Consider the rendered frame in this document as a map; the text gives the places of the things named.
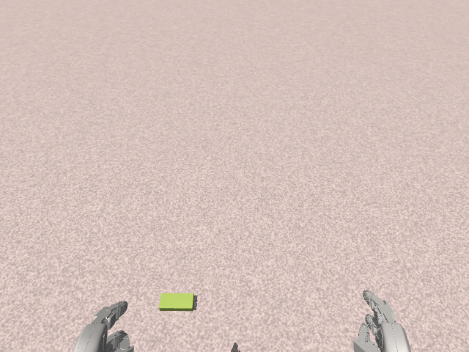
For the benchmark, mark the right robot hand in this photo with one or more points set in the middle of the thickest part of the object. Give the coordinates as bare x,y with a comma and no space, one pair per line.
389,335

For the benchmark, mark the small box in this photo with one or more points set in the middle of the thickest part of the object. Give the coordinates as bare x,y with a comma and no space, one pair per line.
176,302

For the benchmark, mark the left robot hand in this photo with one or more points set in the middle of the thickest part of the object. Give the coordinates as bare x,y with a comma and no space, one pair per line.
94,338

